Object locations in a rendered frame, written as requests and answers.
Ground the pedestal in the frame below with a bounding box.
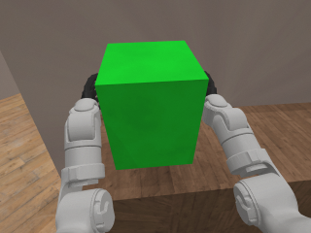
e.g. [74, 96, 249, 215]
[82, 102, 311, 233]

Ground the robot left forearm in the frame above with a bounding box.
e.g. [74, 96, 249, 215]
[55, 98, 105, 230]

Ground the right robot hand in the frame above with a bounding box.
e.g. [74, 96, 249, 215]
[204, 71, 217, 96]

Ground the left robot hand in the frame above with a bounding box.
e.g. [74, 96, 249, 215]
[81, 73, 101, 110]

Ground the robot right forearm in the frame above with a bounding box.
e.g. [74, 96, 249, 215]
[202, 94, 298, 209]

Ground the carton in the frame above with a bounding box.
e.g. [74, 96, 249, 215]
[94, 40, 209, 170]

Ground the robot right upper arm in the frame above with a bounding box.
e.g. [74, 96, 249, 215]
[233, 173, 311, 233]

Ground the robot left upper arm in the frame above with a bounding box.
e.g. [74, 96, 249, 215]
[55, 188, 115, 233]

